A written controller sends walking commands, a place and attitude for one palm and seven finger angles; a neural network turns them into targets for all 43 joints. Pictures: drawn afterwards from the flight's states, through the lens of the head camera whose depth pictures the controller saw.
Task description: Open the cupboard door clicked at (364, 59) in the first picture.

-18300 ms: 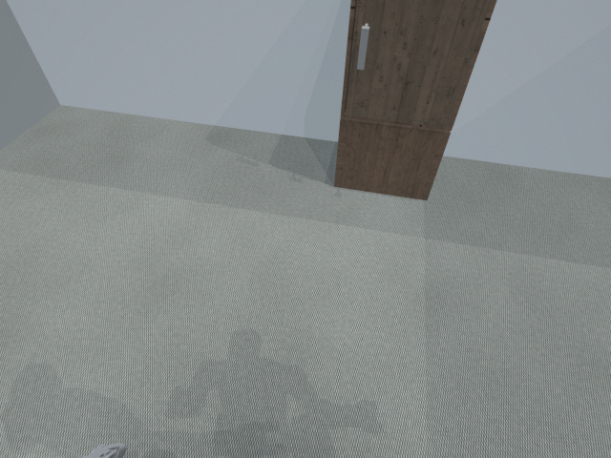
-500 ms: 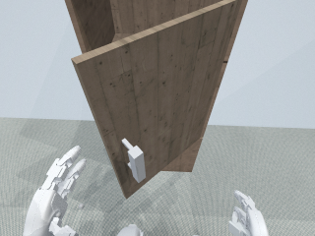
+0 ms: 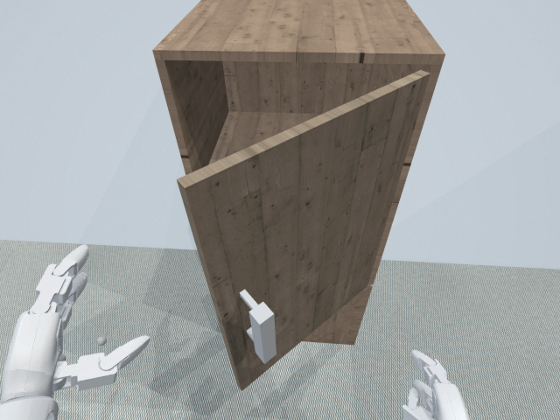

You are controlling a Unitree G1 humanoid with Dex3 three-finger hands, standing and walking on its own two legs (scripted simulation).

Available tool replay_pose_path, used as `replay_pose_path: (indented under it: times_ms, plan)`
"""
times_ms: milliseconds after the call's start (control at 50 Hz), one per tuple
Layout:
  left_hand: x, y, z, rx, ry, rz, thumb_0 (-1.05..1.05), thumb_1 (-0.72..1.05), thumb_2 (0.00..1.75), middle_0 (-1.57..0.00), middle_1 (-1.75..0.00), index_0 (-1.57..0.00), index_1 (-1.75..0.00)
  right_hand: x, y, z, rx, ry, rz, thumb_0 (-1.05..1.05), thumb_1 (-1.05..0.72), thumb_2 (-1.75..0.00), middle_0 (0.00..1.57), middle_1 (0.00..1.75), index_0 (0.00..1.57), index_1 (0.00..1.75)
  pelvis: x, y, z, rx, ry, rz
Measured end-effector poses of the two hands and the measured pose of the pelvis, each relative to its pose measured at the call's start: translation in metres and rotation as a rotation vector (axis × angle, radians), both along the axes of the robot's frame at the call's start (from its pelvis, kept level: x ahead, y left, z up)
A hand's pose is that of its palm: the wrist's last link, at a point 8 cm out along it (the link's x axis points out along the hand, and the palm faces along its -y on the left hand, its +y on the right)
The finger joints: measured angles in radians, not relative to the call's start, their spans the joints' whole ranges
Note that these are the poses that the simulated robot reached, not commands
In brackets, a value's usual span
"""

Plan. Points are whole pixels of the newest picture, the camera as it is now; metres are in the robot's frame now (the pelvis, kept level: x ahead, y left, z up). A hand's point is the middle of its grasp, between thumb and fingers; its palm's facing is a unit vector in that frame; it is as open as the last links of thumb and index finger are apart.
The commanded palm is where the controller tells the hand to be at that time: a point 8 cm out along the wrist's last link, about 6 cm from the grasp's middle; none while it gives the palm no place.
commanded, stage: draw the hand back to the body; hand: left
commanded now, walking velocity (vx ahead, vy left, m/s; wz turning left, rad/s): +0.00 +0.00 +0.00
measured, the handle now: (256, 325) +0.28 +0.08 -0.04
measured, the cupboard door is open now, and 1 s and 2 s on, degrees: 44 44 44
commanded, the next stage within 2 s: step back with the hand held close in 0.66 s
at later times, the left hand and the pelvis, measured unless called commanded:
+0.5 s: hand (74, 295) +0.19 +0.24 +0.17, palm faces +0.45 -0.81 -0.38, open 7.6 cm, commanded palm +0.14 +0.28 +0.19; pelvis +0.00 -0.02 +0.02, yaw -1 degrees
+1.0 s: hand (78, 296) +0.19 +0.24 +0.17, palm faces +0.37 -0.79 -0.48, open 7.4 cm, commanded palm +0.13 +0.28 +0.19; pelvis -0.02 -0.02 +0.02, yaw -2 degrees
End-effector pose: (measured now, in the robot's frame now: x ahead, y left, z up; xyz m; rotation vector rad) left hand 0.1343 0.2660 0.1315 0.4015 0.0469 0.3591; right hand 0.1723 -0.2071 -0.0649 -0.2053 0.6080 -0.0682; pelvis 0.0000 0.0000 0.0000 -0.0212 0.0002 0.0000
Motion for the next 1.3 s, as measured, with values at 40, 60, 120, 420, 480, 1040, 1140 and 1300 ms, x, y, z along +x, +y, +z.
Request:
replay_pose_path:
  times_ms: [40,60,120,420,480,1040,1140,1300]
  plan:
    - [0.003,0.003,0.009,0.014,-0.025,0.004,0.0,0.18,0.59,-0.18,-0.3,-0.18,-0.3,0.002,0.0,0.002,0.001,0.001,0.005,0.01,-0.9,-0.9,0.2,0.3,0.2,0.3,0.002,0.0,0.003,0.002,-0.013,-0.002]
    - [0.004,0.005,0.013,0.021,-0.037,0.007,0.0,0.22,0.6,-0.18,-0.3,-0.18,-0.3,0.002,0.0,0.003,0.001,0.002,0.007,0.01,-0.9,-0.9,0.2,0.3,0.2,0.3,0.002,0.0,0.005,0.003,-0.018,-0.003]
    - [0.007,0.009,0.025,0.042,-0.071,0.018,0.0,0.32,0.65,-0.19,-0.3,-0.19,-0.3,0.005,-0.003,0.007,-0.002,0.002,0.01,0.01,-0.9,-0.9,0.2,0.3,0.2,0.3,0.004,-0.001,0.009,0.005,-0.034,-0.006]
    - [0.014,0.019,0.066,0.095,-0.21,0.068,0.01,0.79,0.85,-0.2,-0.3,-0.2,-0.3,0.009,-0.022,0.013,-0.008,0.021,0.002,0.01,-0.9,-0.9,0.2,0.3,0.2,0.3,0.001,-0.012,0.019,0.013,-0.077,-0.018]
    - [0.014,0.013,0.059,0.075,-0.182,0.058,0.01,0.84,0.87,-0.2,-0.3,-0.2,-0.3,0.006,-0.027,0.012,-0.012,0.031,-0.003,0.01,-0.9,-0.9,0.2,0.3,0.2,0.3,0.0,-0.014,0.019,0.013,-0.08,-0.019]
    - [0.014,0.006,0.06,0.175,-0.116,-0.052,0.01,0.89,0.89,-0.21,-0.3,-0.21,-0.3,-0.021,-0.048,0.009,-0.036,0.107,-0.1,0.01,-0.9,-0.9,0.2,0.3,0.2,0.3,-0.02,-0.015,0.02,0.009,-0.015,-0.032]
    - [0.005,0.012,0.059,0.194,-0.109,-0.079,0.01,0.89,0.89,-0.21,-0.3,-0.21,-0.3,-0.039,-0.05,0.01,-0.057,0.133,-0.136,0.01,-0.9,-0.9,0.2,0.3,0.2,0.3,-0.033,-0.01,0.018,0.009,-0.01,-0.039]
    - [-0.022,0.025,0.061,0.21,-0.182,-0.079,0.01,0.89,0.89,-0.21,-0.3,-0.21,-0.3,-0.072,-0.039,0.012,-0.076,0.133,-0.136,0.01,-0.9,-0.9,0.2,0.3,0.2,0.3,-0.06,0.0,0.014,-0.002,-0.011,-0.033]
